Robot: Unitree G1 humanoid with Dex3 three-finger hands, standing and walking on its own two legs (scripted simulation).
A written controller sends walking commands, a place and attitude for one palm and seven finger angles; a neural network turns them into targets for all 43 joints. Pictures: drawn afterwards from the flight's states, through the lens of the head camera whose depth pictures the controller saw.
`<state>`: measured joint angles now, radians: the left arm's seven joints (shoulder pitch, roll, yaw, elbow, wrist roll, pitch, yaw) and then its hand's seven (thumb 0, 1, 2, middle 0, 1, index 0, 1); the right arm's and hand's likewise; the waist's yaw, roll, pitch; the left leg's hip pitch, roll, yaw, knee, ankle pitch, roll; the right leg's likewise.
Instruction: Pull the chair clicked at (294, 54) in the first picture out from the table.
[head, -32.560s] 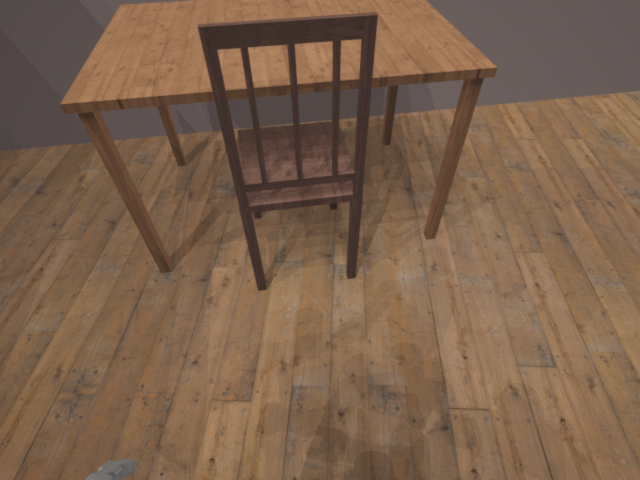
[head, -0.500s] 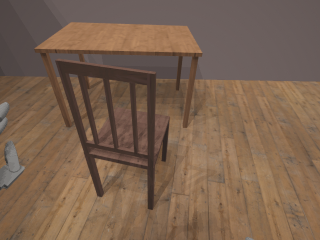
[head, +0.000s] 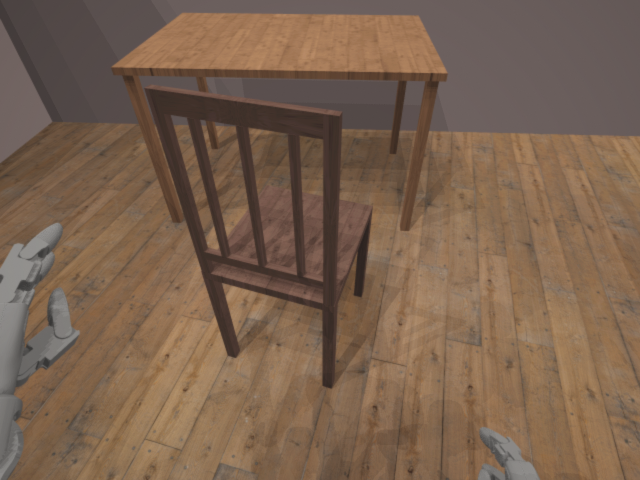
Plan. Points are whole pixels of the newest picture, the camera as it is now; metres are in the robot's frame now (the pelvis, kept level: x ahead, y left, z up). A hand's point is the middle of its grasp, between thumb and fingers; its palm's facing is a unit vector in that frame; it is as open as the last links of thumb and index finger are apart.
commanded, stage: let the arm hang, fingers relaxed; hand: left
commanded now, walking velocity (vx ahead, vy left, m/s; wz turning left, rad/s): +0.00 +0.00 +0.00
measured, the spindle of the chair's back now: (253, 204) +0.68 +0.19 -0.04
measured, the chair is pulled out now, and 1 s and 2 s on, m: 0.61 0.61 0.61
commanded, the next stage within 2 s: look to check the result in 1.04 s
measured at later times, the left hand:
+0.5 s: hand out of the picture -0.03 +0.22 -0.15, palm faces +0.04 -0.97 -0.23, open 7.3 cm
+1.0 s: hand out of the picture +0.07 +0.21 -0.15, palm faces +0.00 -0.98 -0.21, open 7.3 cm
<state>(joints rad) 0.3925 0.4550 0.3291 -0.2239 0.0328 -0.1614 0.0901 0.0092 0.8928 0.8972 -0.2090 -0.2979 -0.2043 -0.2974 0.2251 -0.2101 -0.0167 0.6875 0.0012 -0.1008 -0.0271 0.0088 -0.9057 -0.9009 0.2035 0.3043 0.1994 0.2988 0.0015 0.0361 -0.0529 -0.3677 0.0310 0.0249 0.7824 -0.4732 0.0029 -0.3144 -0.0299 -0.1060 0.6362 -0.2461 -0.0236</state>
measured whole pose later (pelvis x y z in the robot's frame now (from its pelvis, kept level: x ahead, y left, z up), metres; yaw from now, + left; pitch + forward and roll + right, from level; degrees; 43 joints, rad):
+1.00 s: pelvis +0.05 +0.03 +0.02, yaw +0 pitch -1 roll +0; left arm 0.24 0.16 0.00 1.11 0.01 -0.01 0.03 0.01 0.93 0.90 -0.20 -0.30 -0.20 -0.30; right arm 0.29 -0.14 0.00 1.13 -0.02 0.00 -0.03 0.01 -0.92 -0.90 0.20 0.30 0.20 0.30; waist -0.01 0.01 0.03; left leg -0.13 0.00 0.10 0.39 -0.24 0.03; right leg -0.14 -0.03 0.02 0.41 -0.25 0.03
